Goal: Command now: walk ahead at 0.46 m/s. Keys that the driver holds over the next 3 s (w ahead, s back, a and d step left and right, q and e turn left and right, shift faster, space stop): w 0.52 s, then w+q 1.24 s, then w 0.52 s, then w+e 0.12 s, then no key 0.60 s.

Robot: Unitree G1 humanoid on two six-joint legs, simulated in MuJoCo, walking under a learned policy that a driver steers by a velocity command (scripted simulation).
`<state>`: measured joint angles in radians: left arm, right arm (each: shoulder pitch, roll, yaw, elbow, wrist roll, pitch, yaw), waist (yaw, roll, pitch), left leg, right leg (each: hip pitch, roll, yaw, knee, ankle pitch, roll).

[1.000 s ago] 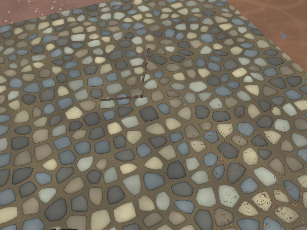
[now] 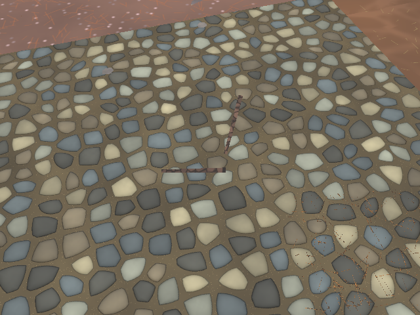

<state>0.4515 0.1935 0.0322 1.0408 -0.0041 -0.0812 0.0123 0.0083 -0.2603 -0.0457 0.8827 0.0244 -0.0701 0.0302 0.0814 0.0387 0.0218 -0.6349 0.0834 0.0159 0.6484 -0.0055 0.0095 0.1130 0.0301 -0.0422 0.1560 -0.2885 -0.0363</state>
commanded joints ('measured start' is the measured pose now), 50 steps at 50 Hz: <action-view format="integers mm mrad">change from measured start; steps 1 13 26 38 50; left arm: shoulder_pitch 32 -120 -481 -161 -243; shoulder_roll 183 161 104 193 207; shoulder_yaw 39 47 27 56 65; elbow -14 -97 -218 -168 -134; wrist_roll -12 -22 -11 2 17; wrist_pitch -7 -36 -14 -32 -35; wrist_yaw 10 8 -18 -19 11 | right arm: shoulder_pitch -170 120 357 332 129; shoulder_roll -47 -72 -144 -133 -33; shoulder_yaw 0 -25 -30 -29 -36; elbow -108 1 90 22 -85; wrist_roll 6 -34 -10 30 -4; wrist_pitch -18 -44 -28 -29 30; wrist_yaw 12 13 -36 -39 -11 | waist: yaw -14 -81 -153 10 -59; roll -126 13 2 -183 -82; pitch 134 -51 58 -188 43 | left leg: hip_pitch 5 497 526 -124 -35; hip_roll -26 149 101 -18 51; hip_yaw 12 -323 -85 -124 -52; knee -95 -467 -552 662 160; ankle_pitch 54 -190 -38 -446 48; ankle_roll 24 211 192 42 15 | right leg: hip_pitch -99 -693 -748 65 -235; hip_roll -265 -174 -137 -404 -280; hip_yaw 98 135 47 481 -85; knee -72 1085 437 135 -55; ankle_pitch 340 9 426 -15 320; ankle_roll -135 -28 39 -161 -122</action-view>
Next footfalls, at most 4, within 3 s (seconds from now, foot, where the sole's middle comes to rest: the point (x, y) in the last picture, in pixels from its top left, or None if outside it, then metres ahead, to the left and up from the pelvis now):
0.14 left None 0.28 0.13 -0.78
0.68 right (277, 285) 0.59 -0.11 -0.78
1.22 left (191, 218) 0.82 0.20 -0.78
1.70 right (207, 145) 1.18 0.17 -0.78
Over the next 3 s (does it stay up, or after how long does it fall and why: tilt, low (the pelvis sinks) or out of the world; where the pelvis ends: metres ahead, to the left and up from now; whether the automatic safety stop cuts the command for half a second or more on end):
stays up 1.37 0.55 -0.01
